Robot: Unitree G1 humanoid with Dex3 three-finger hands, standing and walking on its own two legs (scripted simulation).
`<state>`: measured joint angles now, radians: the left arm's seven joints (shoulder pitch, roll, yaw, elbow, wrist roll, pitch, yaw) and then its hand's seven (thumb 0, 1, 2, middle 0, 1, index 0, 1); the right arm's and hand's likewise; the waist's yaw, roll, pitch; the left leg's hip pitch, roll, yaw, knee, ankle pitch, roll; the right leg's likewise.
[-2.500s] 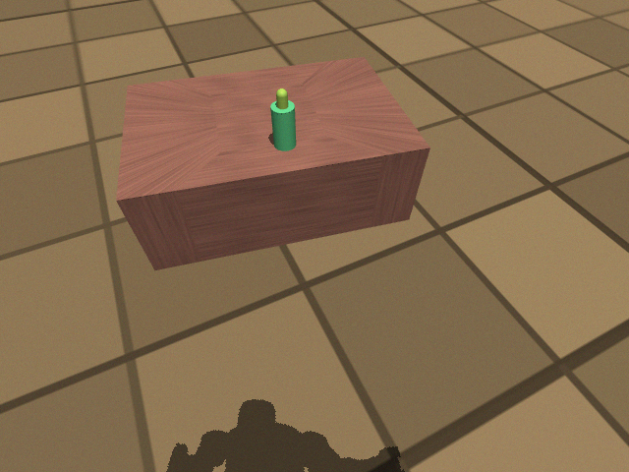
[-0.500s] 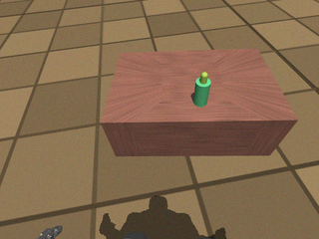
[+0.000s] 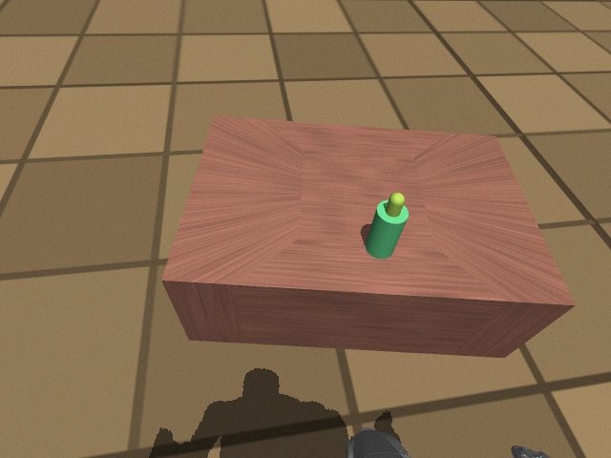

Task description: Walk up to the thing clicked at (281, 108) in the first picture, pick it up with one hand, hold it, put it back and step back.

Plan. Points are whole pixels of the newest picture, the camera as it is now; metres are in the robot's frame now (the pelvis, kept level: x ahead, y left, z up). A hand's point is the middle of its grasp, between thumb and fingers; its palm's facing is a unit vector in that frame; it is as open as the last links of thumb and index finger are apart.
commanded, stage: walk up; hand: right
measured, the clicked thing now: (388, 223) +0.69 -0.21 -0.27
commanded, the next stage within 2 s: stand in 1.82 s
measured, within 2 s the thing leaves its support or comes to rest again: neither
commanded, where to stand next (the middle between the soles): +0.23 -0.03 m, yaw -1 degrees
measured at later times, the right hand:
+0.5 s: hand (503, 400) +0.23 -0.31 -0.15, palm faces -0.08 +0.93 -0.36, open 7.4 cm
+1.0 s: hand (475, 358) +0.30 -0.28 -0.14, palm faces -0.02 +0.95 -0.32, open 7.4 cm
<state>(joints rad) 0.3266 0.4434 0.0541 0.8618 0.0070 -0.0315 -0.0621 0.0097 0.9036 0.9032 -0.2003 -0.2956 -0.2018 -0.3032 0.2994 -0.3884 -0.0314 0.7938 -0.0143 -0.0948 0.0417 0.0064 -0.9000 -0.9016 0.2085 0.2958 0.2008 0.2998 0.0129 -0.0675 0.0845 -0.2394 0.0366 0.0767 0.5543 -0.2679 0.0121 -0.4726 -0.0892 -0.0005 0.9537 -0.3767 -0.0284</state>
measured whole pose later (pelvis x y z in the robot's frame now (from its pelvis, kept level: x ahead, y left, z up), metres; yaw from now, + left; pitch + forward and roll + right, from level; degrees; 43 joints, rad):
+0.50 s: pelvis +0.14 -0.05 -0.01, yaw +0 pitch -2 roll +0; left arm 0.34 0.41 0.02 0.85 0.00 -0.07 -0.01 0.01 0.90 0.90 -0.20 -0.30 -0.21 -0.30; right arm 0.24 -0.41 -0.05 0.86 -0.02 -0.02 0.04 0.01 -0.90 -0.90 0.20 0.30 0.20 0.30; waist 0.04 0.03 0.12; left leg -0.44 0.06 0.03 0.71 -0.23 0.02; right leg -0.25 -0.04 -0.06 0.63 -0.33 0.00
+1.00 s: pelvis +0.18 -0.03 +0.00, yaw -1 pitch -3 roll -1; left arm 0.14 0.38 -0.01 1.08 0.00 -0.04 0.00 0.01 0.90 0.90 -0.20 -0.30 -0.20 -0.30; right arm 0.04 -0.36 0.00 1.07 0.00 0.00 0.03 0.01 -0.90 -0.90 0.21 0.30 0.20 0.30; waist 0.02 0.02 0.07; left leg -0.27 0.05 0.05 0.51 -0.18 0.00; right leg -0.14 -0.03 -0.02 0.50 -0.31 0.02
